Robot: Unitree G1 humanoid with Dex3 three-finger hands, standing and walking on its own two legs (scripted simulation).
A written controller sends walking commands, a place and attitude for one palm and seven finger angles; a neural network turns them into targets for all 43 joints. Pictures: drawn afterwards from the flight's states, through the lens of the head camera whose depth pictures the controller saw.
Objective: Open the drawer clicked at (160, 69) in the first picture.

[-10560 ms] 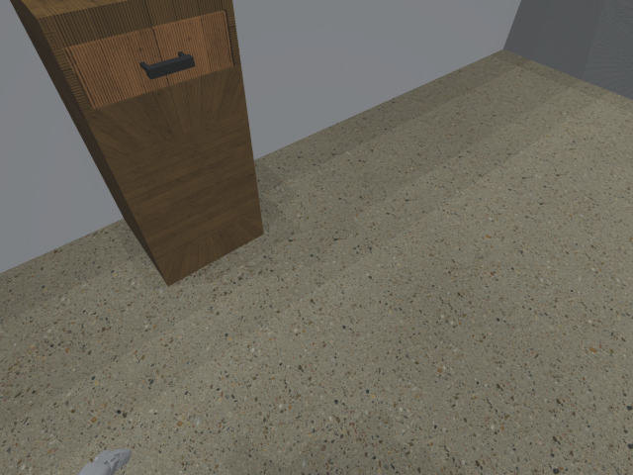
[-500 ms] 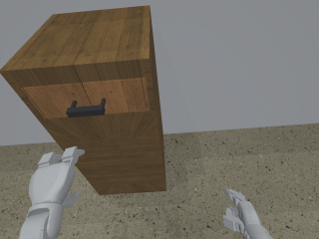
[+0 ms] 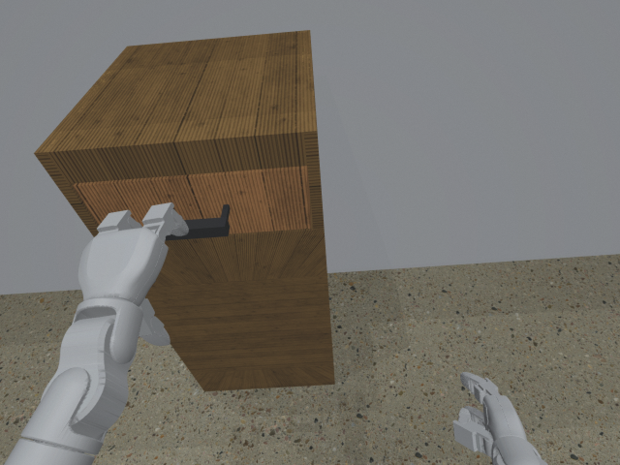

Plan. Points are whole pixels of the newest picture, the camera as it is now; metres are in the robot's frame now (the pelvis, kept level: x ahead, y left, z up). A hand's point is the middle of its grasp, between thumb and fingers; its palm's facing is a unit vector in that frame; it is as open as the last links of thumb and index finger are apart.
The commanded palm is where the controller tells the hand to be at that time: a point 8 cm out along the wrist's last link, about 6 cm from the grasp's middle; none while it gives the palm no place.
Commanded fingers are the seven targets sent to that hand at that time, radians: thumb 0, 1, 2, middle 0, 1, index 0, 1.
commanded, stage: raise the hand with hooked fingers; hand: left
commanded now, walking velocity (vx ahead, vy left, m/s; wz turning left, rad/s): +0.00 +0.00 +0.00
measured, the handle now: (196, 220) +0.47 +0.26 +0.04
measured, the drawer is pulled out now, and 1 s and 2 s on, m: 0.00 0.00 0.00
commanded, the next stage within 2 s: move the hooked fingers above the handle in 0.58 s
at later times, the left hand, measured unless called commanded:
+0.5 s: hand (126, 276) +0.28 +0.25 +0.14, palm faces +0.11 -0.08 -0.99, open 13.8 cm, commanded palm +0.25 +0.26 +0.21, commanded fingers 0.00 -0.50 0.30 -0.30 -1.20 -0.30 -1.20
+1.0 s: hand (143, 256) +0.31 +0.24 +0.14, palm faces +0.12 -0.04 -0.99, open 13.8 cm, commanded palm +0.28 +0.26 +0.20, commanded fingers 0.00 -0.50 0.30 -0.30 -1.20 -0.30 -1.20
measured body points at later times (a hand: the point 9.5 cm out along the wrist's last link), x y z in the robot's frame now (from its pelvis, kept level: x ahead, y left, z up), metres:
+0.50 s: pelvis -0.03 +0.02 +0.01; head -0.02 -0.01 +0.45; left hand +0.27 +0.25 +0.19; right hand +0.16 -0.19 -0.11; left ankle -0.03 +0.10 -0.73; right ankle -0.03 -0.10 -0.73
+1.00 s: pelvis -0.02 -0.01 +0.01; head -0.02 -0.05 +0.45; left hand +0.30 +0.24 +0.20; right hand +0.18 -0.22 -0.10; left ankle -0.03 +0.10 -0.73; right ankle -0.03 -0.10 -0.73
